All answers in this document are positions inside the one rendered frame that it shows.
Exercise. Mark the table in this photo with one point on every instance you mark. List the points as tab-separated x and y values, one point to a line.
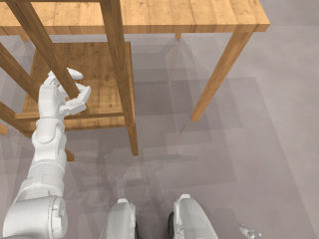
240	17

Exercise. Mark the robot left thigh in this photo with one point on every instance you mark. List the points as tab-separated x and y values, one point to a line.
120	220

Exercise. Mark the left robot forearm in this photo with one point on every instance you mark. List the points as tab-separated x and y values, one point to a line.
47	170

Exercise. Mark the robot right thigh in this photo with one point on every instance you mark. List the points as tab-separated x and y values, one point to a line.
193	220

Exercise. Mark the robot thigh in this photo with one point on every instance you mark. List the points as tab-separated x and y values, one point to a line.
120	220
193	220

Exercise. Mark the left robot hand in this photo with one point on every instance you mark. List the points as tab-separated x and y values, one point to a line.
51	97

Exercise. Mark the chair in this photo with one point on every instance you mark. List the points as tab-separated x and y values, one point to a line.
107	67

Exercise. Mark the right robot hand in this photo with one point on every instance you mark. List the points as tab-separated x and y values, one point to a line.
250	233

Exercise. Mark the robot left upper arm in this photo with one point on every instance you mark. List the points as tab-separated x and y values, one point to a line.
37	218

